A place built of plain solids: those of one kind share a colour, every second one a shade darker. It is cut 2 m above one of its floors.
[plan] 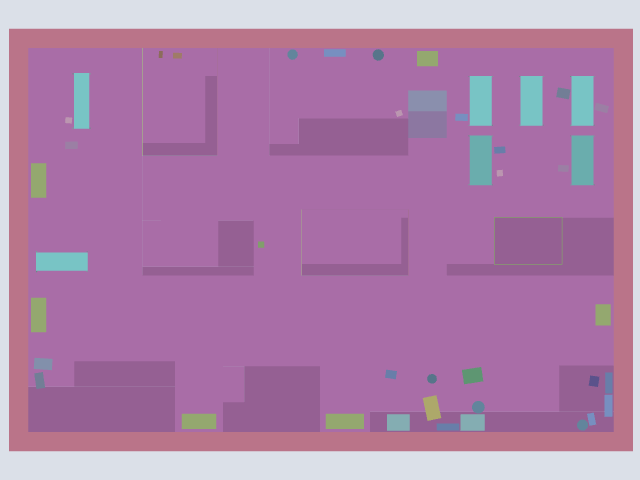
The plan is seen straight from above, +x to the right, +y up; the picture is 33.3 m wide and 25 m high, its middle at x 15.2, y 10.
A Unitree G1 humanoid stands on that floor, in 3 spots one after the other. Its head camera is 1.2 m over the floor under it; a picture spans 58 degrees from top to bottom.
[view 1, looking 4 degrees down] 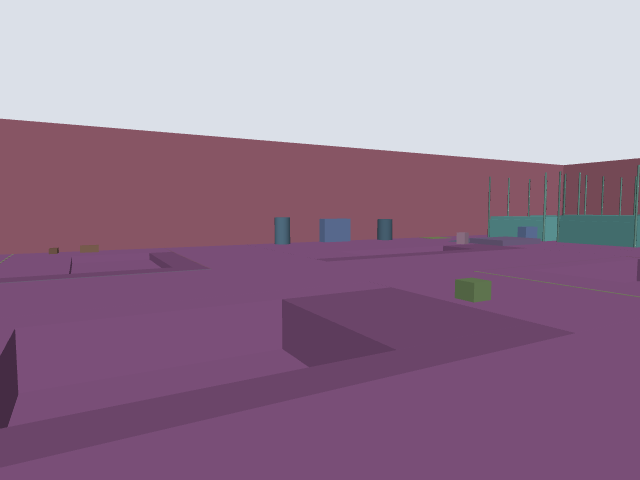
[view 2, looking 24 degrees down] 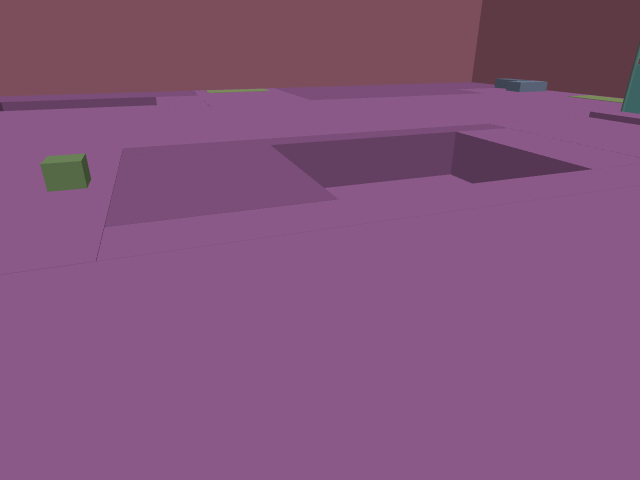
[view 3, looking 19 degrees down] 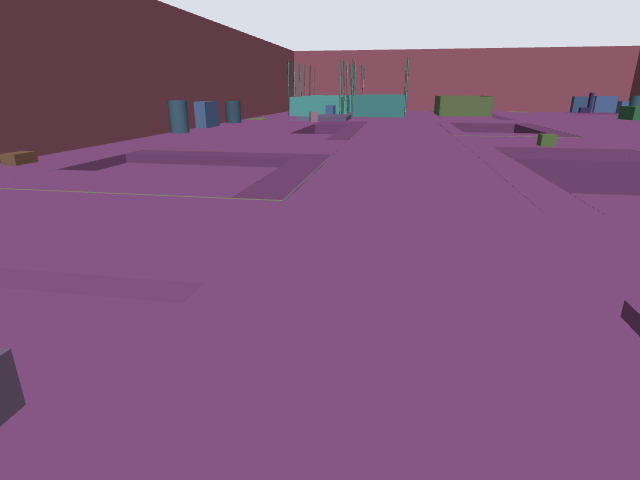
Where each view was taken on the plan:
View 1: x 7.56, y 5.73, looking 61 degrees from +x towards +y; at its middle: crate_stack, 16.24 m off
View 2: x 11.27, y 14.30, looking -110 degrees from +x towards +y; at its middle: floor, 2.95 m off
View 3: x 1.22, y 13.14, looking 10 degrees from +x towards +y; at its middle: floor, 3.68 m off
